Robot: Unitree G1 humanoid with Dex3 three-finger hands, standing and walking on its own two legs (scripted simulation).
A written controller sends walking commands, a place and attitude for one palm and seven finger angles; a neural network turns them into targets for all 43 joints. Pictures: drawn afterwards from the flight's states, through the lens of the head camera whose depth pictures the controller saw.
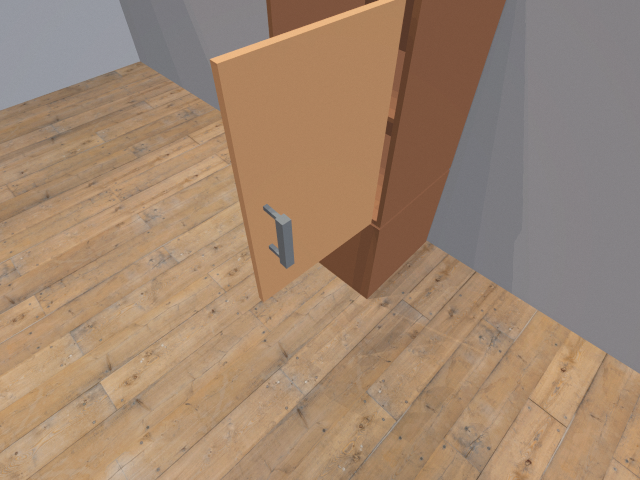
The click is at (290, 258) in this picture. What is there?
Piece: cupboard door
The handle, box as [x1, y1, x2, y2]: [263, 204, 293, 268]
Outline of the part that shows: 266,204 263,206 263,209 275,219 278,241 277,248 272,243 269,245 269,248 280,258 280,262 286,268 293,263 291,221 284,214 280,215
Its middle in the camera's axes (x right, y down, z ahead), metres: -0.09 +0.00 +0.78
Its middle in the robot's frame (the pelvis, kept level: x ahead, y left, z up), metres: +0.57 +0.12 -0.11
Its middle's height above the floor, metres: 0.67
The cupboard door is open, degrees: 87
